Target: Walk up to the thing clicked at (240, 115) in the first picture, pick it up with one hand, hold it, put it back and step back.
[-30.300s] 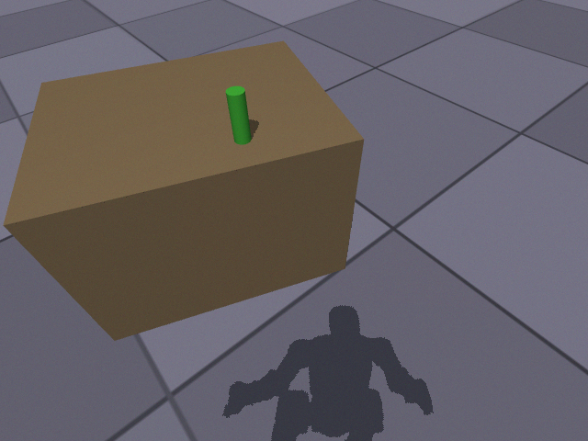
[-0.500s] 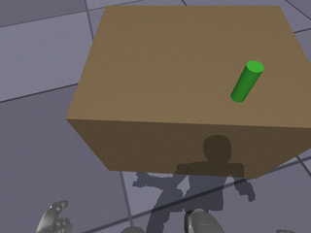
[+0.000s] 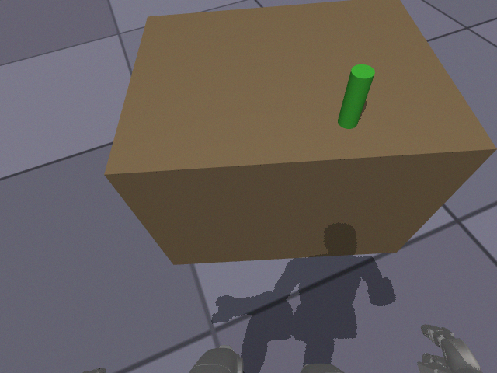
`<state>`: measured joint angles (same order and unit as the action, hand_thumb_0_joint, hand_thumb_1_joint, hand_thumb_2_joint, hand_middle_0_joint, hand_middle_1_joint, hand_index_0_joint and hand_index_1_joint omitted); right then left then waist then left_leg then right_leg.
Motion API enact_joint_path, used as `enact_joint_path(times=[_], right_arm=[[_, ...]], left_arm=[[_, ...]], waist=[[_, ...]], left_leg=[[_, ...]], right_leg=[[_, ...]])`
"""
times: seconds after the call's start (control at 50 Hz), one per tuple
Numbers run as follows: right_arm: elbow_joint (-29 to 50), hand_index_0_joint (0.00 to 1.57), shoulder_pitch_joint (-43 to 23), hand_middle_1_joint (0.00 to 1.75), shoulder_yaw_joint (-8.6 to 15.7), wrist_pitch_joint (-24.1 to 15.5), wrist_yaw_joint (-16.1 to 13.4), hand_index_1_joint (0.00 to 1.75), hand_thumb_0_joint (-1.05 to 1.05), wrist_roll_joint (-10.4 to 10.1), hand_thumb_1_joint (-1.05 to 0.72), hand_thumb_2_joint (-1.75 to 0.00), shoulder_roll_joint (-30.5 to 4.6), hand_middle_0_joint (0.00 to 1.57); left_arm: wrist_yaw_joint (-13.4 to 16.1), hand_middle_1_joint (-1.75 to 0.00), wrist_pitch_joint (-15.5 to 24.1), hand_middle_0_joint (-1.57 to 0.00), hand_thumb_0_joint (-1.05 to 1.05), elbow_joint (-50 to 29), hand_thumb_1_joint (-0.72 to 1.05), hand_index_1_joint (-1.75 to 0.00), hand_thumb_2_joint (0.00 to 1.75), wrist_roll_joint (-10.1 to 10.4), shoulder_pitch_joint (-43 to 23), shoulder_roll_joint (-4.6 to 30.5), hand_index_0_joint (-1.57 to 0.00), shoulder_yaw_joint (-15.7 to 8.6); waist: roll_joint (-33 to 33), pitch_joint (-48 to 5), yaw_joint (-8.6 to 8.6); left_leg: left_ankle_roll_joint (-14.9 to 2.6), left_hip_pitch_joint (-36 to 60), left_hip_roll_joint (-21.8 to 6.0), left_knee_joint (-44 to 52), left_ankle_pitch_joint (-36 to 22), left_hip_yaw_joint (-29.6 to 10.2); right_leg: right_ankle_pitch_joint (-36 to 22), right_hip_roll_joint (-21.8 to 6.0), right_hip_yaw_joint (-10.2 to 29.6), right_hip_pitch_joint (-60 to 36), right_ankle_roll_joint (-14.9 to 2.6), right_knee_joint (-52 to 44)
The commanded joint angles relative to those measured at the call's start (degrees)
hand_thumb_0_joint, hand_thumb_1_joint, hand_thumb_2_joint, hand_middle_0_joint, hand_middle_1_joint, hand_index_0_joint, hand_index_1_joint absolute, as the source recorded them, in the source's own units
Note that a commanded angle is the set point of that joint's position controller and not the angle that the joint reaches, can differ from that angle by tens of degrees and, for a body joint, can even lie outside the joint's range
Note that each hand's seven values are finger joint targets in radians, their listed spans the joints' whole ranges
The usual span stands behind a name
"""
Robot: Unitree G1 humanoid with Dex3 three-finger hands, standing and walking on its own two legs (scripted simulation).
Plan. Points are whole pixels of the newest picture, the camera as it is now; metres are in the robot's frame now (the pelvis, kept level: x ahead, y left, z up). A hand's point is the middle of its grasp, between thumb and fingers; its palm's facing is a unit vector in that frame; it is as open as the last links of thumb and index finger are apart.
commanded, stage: step back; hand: right
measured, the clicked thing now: (354, 98) +0.68 -0.22 -0.03
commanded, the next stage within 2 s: none
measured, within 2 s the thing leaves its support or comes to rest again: neither
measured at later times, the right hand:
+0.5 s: hand out of the picture -0.05 -0.25 -0.12, palm faces -0.06 +0.89 -0.44, open 7.4 cm
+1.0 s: hand out of the picture -0.21 -0.29 -0.16, palm faces -0.08 +0.92 -0.38, open 7.4 cm
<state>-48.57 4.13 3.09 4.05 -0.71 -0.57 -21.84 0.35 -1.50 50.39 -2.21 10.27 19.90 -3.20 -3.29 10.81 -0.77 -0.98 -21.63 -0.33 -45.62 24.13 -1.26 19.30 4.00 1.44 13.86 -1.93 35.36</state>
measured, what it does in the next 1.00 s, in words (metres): walks backwards: left foot, then right foot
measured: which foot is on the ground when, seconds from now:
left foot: up 0.00-0.26, down 0.28-0.72, up 0.74-1.00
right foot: down 0.00-0.32, up 0.34-0.66, down 0.68-1.00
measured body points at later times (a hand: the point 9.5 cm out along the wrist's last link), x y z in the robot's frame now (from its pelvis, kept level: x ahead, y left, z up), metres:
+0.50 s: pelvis -0.14 +0.02 +0.01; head -0.08 +0.05 +0.46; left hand -0.03 +0.34 -0.12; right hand -0.04 -0.29 -0.09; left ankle -0.10 +0.14 -0.72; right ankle -0.17 -0.14 -0.62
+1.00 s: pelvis -0.29 -0.02 +0.00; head -0.22 -0.04 +0.44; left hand -0.19 +0.30 -0.10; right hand -0.20 -0.33 -0.13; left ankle -0.32 +0.10 -0.71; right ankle -0.26 -0.14 -0.72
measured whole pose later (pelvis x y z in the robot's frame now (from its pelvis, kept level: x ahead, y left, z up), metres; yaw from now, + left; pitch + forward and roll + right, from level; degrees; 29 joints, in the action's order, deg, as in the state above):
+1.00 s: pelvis -0.29 -0.02 +0.00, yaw +2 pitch +0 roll +1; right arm -49.6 11.5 2.3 2.3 -1.9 0.6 -22.2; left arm 1.1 -3.0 44.7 -2.7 8.8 21.6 -4.2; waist -1.0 8.7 -0.6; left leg 0.9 -18.4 2.7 -45.2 26.5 -3.3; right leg 17.0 -1.4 -0.8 21.0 -0.8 38.1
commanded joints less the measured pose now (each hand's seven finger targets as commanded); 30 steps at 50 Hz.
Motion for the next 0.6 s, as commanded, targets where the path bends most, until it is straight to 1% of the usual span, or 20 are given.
enact_joint_path(times=[0.0, 0.02, 0.06, 0.1, 0.14, 0.16, 0.2, 0.24, 0.26, 0.28, 0.3, 0.32, 0.34, 0.36, 0.38, 0.4, 0.42, 0.5, 0.56, 0.58], right_arm=[[3.65, 0.20, 2.48, 0.30, 3.05, -1.22, -0.97, 0.30, 0.00, 0.21, -0.90, -0.90, -12.70, 0.20], [3.02, 0.20, 3.50, 0.30, 2.65, -1.55, -1.02, 0.30, 0.00, -0.37, -0.90, -0.90, -12.02, 0.20], [2.71, 0.20, 4.91, 0.30, 2.14, -2.07, -1.38, 0.30, 0.00, -0.08, -0.90, -0.90, -11.00, 0.20], [3.31, 0.20, 4.35, 0.30, 1.68, -2.43, -1.67, 0.30, 0.00, 0.01, -0.90, -0.90, -10.87, 0.20], [3.69, 0.20, 4.55, 0.30, 1.54, -2.79, -1.81, 0.30, 0.00, 0.31, -0.90, -0.90, -10.07, 0.20], [4.11, 0.20, 4.89, 0.30, 1.64, -3.09, -1.84, 0.30, 0.00, 0.67, -0.90, -0.90, -9.87, 0.20], [3.37, 0.20, 6.79, 0.30, 1.89, -3.75, -1.72, 0.30, 0.00, 1.09, -0.90, -0.90, -9.70, 0.20], [1.44, 0.20, 11.06, 0.30, 2.82, -3.96, -1.54, 0.30, 0.00, 1.76, -0.90, -0.90, -10.14, 0.20], [1.09, 0.20, 11.39, 0.30, 3.47, -4.09, -1.48, 0.30, 0.00, 2.22, -0.90, -0.90, -11.11, 0.20], [1.78, 0.20, 10.21, 0.30, 4.45, -4.20, -1.40, 0.30, 0.00, 3.30, -0.90, -0.90, -15.26, 0.20], [3.05, 0.20, 6.24, 0.30, 5.12, -3.97, -0.79, 0.30, 0.00, 3.16, -0.90, -0.90, -20.34, 0.20], [3.74, 0.20, 5.31, 0.30, 5.67, -4.10, -0.68, 0.30, 0.00, 2.97, -0.90, -0.90, -22.60, 0.20], [3.85, 0.20, 2.57, 0.30, 5.29, -4.56, -1.12, 0.30, 0.00, 3.04, -0.90, -0.90, -20.45, 0.20], [4.13, 0.20, 1.67, 0.30, 4.21, -4.64, -1.08, 0.30, 0.00, 3.43, -0.90, -0.90, -17.21, 0.20], [4.90, 0.20, -1.26, 0.30, 3.47, -4.72, -1.18, 0.30, 0.00, 3.51, -0.90, -0.90, -14.71, 0.20], [4.81, 0.20, -1.10, 0.30, 3.46, -4.79, -1.26, 0.30, 0.00, 3.15, -0.90, -0.90, -13.57, 0.20], [4.41, 0.20, 0.24, 0.30, 3.50, -4.88, -1.13, 0.30, 0.00, 2.89, -0.90, -0.90, -13.51, 0.20], [4.69, 0.20, 4.66, 0.30, 3.90, -4.24, -1.13, 0.30, 0.00, 2.42, -0.90, -0.90, -13.11, 0.20], [4.99, 0.20, 6.13, 0.30, 4.25, -3.60, -0.90, 0.30, 0.00, 2.72, -0.90, -0.90, -14.45, 0.20], [5.44, 0.20, 4.93, 0.30, 4.40, -3.31, -0.84, 0.30, 0.00, 2.72, -0.90, -0.90, -15.20, 0.20]], left_arm=[[1.10, -0.30, 1.88, -0.20, 0.00, -8.16, 0.90, -0.30, 0.90, 0.32, -1.13, 17.34, -0.20, -5.16], [1.31, -0.30, 1.73, -0.20, 0.00, -8.82, 0.90, -0.30, 0.90, 0.77, -2.60, 15.26, -0.20, -4.76], [1.44, -0.30, 1.25, -0.20, 0.00, -9.40, 0.90, -0.30, 0.90, 0.38, -3.55, 13.71, -0.20, -4.59], [1.46, -0.30, 0.75, -0.20, 0.00, -9.73, 0.90, -0.30, 0.90, 0.04, -0.55, 13.20, -0.20, -4.14], [1.63, -0.30, 0.24, -0.20, 0.00, -9.87, 0.90, -0.30, 0.90, -0.19, 0.69, 13.14, -0.20, -4.41], [1.78, -0.30, 0.09, -0.20, 0.00, -10.40, 0.90, -0.30, 0.90, -0.25, 0.84, 13.51, -0.20, -4.61], [1.51, -0.30, -0.50, -0.20, 0.00, -10.61, 0.90, -0.30, 0.90, 0.40, 0.92, 13.52, -0.20, -4.60], [1.01, -0.30, -1.21, -0.20, 0.00, -11.60, 0.90, -0.30, 0.90, 1.01, -2.61, 14.87, -0.20, -4.38], [0.79, -0.30, -1.59, -0.20, 0.00, -12.08, 0.90, -0.30, 0.90, 1.03, -3.44, 13.97, -0.20, -3.93], [0.59, -0.30, -1.77, -0.20, 0.00, -12.41, 0.90, -0.30, 0.90, 1.22, -2.08, 11.81, -0.20, -3.28], [0.96, -0.30, -1.64, -0.20, 0.00, -12.59, 0.90, -0.30, 0.90, 1.41, -3.67, 11.43, -0.20, -3.61], [1.68, -0.30, -1.71, -0.20, 0.00, -12.21, 0.90, -0.30, 0.90, 0.44, -6.73, 13.89, -0.20, -5.04], [1.47, -0.30, -1.78, -0.20, 0.00, -11.44, 0.90, -0.30, 0.90, 0.41, -5.90, 14.98, -0.20, -5.09], [1.01, -0.30, -1.94, -0.20, 0.00, -10.11, 0.90, -0.30, 0.90, 0.87, -4.48, 14.11, -0.20, -5.26], [0.74, -0.30, -1.95, -0.20, 0.00, -8.77, 0.90, -0.30, 0.90, 1.53, -1.08, 13.16, -0.20, -5.22], [0.49, -0.30, -2.00, -0.20, 0.00, -7.95, 0.90, -0.30, 0.90, 1.53, 1.03, 13.29, -0.20, -5.26], [0.25, -0.30, -1.98, -0.20, 0.00, -7.61, 0.90, -0.30, 0.90, 1.33, 1.96, 13.31, -0.20, -5.36], [0.16, -0.30, -1.09, -0.20, 0.00, -8.19, 0.90, -0.30, 0.90, 0.58, 0.86, 12.13, -0.20, -4.63], [-0.14, -0.30, -0.88, -0.20, 0.00, -7.77, 0.90, -0.30, 0.90, 0.66, 0.20, 12.22, -0.20, -4.12], [-0.15, -0.30, -0.76, -0.20, 0.00, -7.23, 0.90, -0.30, 0.90, 0.70, 1.78, 11.98, -0.20, -3.96]], waist=[[11.52, -9.09, -0.90], [8.73, -10.60, 0.21], [9.35, -12.04, 0.18], [9.96, -12.40, -1.58], [12.59, -13.60, -2.46], [14.66, -14.70, -2.46], [15.74, -17.30, -2.11], [14.88, -17.64, 0.84], [13.24, -16.48, 1.16], [2.96, -15.79, 0.52], [-9.03, -13.01, 1.10], [-9.73, -10.50, 3.83], [-6.69, -8.53, 1.73], [-2.27, -8.57, 0.43], [-2.70, -8.47, -2.06], [-2.61, -8.03, -2.99], [-4.20, -8.54, -2.67], [-6.05, -12.21, 0.99], [-7.93, -14.31, 2.64], [-10.00, -15.39, 1.71]], left_leg=[[1.00, -2.53, 4.33, -23.80, 11.00, -10.05], [0.66, -3.85, 5.98, -23.00, 9.25, -10.27], [1.89, -3.54, 7.22, -23.44, 6.38, -7.42], [2.38, -5.44, 6.59, -15.76, 5.46, -5.62], [2.99, -6.86, 4.86, -7.73, 5.91, -4.08], [2.71, -6.56, 2.81, -1.64, 6.34, -3.72], [2.31, -3.15, 1.93, 9.39, 2.51, -0.73], [0.94, 6.75, 2.27, 21.11, -9.86, 1.76], [0.00, 10.63, 0.59, 23.34, -15.81, -1.29], [-3.32, 14.71, -9.14, 24.18, -20.40, -15.12], [-10.99, 9.96, -20.78, 28.77, -23.09, -28.08], [-17.34, -0.29, -25.93, 30.90, -21.00, -34.32], [-17.52, -1.21, -25.57, 30.01, -19.98, -31.64], [-14.06, 0.47, -19.19, 27.41, -23.94, -21.24], [-11.49, 3.50, -15.07, 25.97, -27.66, -14.98], [-9.27, 4.90, -12.27, 25.32, -26.74, -11.40], [-8.96, 6.98, -11.67, 25.30, -25.43, -11.11], [-12.50, 18.47, -12.88, 21.13, -28.57, -10.83], [-12.52, 18.71, -13.04, 20.67, -25.18, -10.60], [-11.85, 17.99, -13.84, 19.66, -25.03, -10.55]], right_leg=[[-36.55, -22.99, 23.58, 1.42, -15.13, -12.37], [-40.92, -18.86, 15.78, -1.84, -12.41, -9.62], [-40.40, -15.74, 11.32, -2.91, -10.58, -8.17], [-38.48, -13.72, 10.38, -7.18, -9.87, -7.10], [-38.64, -14.44, 10.64, -12.84, -10.19, -5.92], [-39.31, -15.71, 11.91, -15.35, -10.35, -4.77], [-38.99, -15.18, 11.18, -17.75, -9.14, -1.44], [-30.92, -14.11, 9.99, -9.84, -6.59, 1.41], [-22.98, -12.55, 10.33, -3.18, -4.51, 2.02], [-9.32, -7.01, 8.31, 7.74, -1.55, 8.45], [13.94, 2.59, 2.77, 14.08, 0.48, 19.06], [19.44, 1.96, 9.48, 9.65, 1.48, 30.94], [16.20, 0.01, 11.25, 10.24, 1.21, 35.78], [13.01, 1.87, 11.84, 11.00, 0.96, 37.38], [9.98, 2.62, 11.92, 13.24, 0.80, 39.10], [7.56, 3.46, 11.87, 14.51, 0.97, 39.09], [6.33, 3.83, 10.83, 14.44, 1.58, 38.92], [9.06, 0.90, 8.17, 15.06, 4.67, 25.66], [10.09, -1.24, 4.57, 9.51, 4.84, 12.83], [9.23, -3.02, 3.25, 6.76, 4.15, 7.01]])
